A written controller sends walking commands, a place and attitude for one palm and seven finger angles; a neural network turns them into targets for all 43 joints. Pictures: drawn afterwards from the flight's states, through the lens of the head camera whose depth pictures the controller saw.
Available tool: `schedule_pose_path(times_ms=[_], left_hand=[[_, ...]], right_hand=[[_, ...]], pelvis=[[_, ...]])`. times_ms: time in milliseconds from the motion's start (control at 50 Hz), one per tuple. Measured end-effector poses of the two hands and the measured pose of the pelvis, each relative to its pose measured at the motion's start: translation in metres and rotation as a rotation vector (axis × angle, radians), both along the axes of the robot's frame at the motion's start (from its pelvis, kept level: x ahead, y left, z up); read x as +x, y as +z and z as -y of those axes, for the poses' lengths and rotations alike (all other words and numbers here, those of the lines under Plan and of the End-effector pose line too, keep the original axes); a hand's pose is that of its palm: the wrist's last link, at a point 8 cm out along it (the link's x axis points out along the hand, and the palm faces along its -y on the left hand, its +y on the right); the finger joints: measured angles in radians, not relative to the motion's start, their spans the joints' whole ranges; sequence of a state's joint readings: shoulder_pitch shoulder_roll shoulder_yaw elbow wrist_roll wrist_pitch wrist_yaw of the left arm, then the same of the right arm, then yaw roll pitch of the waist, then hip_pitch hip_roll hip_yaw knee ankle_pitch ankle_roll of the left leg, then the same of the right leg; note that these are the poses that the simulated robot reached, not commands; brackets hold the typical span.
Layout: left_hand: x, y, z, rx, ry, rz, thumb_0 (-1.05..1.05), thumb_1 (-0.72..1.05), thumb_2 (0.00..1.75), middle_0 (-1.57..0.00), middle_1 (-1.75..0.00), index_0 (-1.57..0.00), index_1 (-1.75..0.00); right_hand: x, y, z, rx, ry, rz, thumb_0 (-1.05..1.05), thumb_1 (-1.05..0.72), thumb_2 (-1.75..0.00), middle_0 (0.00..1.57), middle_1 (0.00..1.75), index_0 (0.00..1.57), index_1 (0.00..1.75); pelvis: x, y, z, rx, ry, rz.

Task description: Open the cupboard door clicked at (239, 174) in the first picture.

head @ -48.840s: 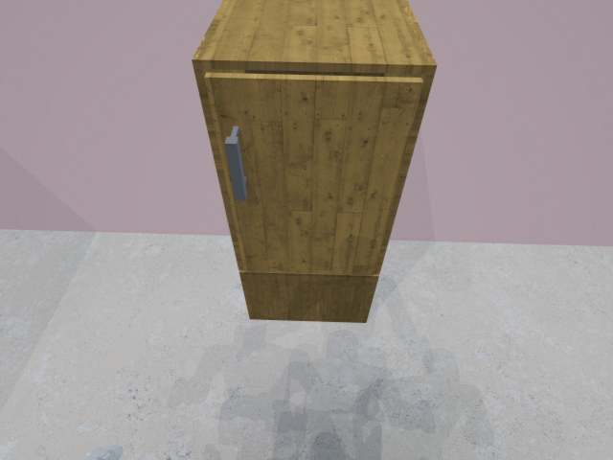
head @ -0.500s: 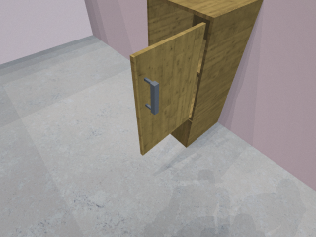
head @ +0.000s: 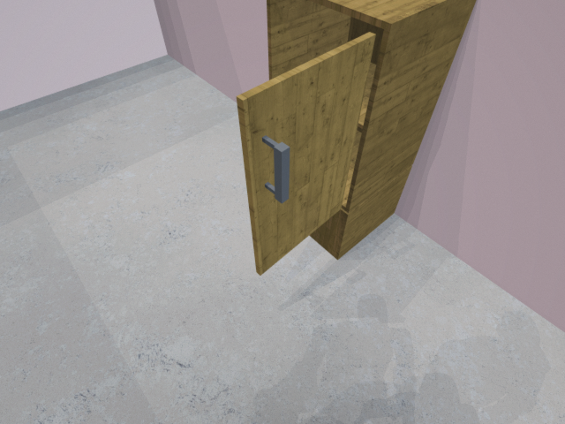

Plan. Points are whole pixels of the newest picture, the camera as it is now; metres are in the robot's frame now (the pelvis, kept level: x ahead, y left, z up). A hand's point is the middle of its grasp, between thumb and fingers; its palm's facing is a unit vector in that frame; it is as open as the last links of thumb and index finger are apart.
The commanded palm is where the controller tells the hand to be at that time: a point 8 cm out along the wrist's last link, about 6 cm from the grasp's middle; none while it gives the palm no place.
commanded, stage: look to check the result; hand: left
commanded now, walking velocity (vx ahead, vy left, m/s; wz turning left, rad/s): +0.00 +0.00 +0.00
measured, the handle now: (275, 169) +0.59 +0.05 -0.01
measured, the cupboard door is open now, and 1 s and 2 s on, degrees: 93 93 93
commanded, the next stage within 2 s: stand and wait in 0.18 s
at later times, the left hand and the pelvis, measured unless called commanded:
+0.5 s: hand out of the picture +0.04 +0.20 -0.17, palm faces +0.01 -0.97 -0.25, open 7.4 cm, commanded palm none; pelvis +0.01 +0.00 +0.00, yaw +0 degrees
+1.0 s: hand out of the picture +0.06 +0.20 -0.17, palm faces +0.01 -0.97 -0.25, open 7.4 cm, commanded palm none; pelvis +0.03 -0.01 +0.00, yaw +0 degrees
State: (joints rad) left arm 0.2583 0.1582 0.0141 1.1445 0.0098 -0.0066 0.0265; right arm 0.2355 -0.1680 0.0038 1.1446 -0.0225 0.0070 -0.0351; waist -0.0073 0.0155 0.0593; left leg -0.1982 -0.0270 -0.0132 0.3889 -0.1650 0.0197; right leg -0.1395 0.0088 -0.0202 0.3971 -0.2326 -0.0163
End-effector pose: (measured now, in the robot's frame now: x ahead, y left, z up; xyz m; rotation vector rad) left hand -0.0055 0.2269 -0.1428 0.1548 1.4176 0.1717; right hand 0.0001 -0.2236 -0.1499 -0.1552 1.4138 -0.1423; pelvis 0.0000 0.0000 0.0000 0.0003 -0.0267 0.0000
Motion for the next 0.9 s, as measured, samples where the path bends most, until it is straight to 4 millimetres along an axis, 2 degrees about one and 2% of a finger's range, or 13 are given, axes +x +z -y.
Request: schedule_pose_path(times_ms=[500, 900], left_hand=[[0.042, 0.007, -0.016, 0.039, -0.035, 0.063, 0.01, 0.91, 0.9, -0.2, -0.3, -0.2, -0.3], [0.053, 0.008, -0.017, 0.047, -0.037, 0.06, 0.01, 0.91, 0.9, -0.2, -0.3, -0.2, -0.3]], right_hand=[[0.037, 0.007, 0.025, -0.046, 0.026, 0.05, 0.0, -0.9, -0.9, 0.2, 0.3, 0.2, 0.3], [0.054, 0.01, 0.034, -0.06, 0.034, 0.052, 0.0, -0.9, -0.9, 0.21, 0.3, 0.2, 0.3]], pelvis=[[0.012, 0.002, 0.003, 0.001, 0.0, -0.004], [0.023, 0.003, 0.007, 0.002, 0.0, -0.01]])
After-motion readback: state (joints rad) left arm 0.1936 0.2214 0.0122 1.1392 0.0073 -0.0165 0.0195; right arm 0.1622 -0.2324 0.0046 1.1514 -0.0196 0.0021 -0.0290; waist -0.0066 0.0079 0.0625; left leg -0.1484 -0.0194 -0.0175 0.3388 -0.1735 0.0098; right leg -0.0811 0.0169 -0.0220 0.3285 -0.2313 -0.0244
